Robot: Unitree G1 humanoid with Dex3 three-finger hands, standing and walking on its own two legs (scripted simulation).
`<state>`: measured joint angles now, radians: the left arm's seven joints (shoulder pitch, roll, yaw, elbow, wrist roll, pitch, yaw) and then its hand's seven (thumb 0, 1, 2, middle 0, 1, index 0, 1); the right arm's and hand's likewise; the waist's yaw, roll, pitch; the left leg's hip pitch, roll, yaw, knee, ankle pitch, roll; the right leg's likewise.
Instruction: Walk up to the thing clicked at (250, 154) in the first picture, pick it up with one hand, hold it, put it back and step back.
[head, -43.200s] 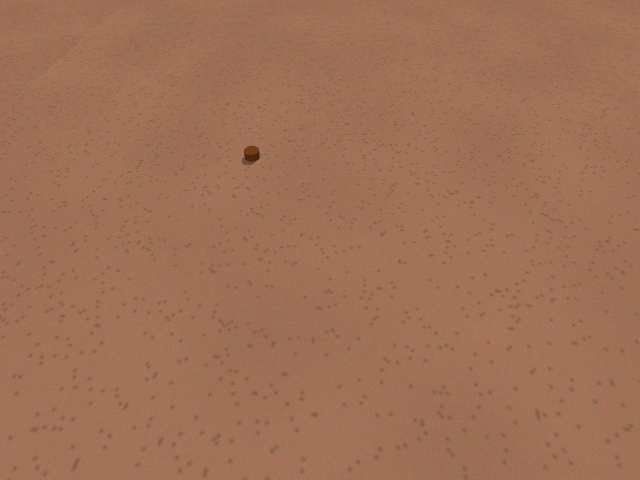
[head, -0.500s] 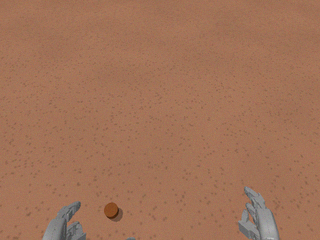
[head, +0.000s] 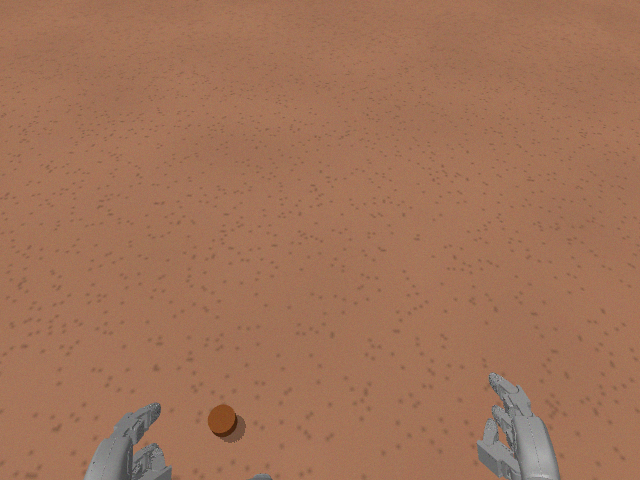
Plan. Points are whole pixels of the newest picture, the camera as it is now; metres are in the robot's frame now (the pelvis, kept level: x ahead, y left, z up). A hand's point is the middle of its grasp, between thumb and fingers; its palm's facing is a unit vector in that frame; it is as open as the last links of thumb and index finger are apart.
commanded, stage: home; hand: left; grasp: from above
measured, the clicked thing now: (222, 420) +0.41 +0.25 -0.69
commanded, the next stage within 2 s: stand in 0.06 s
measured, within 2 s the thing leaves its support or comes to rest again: neither
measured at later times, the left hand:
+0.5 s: hand out of the picture +0.10 +0.24 -0.11, palm faces +0.03 -0.94 -0.33, open 7.4 cm
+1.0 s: hand out of the picture +0.02 +0.26 -0.10, palm faces +0.04 -0.94 -0.33, open 7.4 cm
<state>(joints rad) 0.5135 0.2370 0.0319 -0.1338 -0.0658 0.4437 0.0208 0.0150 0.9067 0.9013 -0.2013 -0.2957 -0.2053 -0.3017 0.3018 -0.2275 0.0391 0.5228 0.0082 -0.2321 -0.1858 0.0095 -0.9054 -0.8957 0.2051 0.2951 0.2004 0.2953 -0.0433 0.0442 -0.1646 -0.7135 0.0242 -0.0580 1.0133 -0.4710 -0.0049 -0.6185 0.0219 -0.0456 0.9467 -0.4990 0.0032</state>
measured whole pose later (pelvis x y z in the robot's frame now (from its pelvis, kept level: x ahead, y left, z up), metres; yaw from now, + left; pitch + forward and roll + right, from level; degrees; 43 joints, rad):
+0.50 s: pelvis +0.00 +0.01 +0.04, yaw +0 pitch -1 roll +0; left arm 0.24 0.29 0.05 0.77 0.04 0.04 0.03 0.01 0.91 0.90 -0.20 -0.30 -0.21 -0.30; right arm 0.19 -0.29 -0.04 0.90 -0.05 -0.03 -0.02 0.01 -0.91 -0.90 0.20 0.30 0.20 0.30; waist 0.02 -0.01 0.04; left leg -0.36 -0.02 -0.01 0.71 -0.34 0.02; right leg -0.29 -0.02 0.00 0.69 -0.39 0.02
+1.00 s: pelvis -0.02 +0.02 +0.06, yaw +0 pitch -5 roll +0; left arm 0.20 0.29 0.04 1.10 0.03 0.01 0.03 0.01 0.91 0.90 -0.20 -0.30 -0.21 -0.30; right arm 0.15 -0.29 -0.04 1.10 -0.03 0.00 -0.02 0.00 -0.91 -0.90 0.20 0.30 0.20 0.30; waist 0.02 0.01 0.07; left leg -0.15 -0.03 -0.01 0.40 -0.16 0.03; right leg -0.08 -0.04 -0.01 0.39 -0.21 0.04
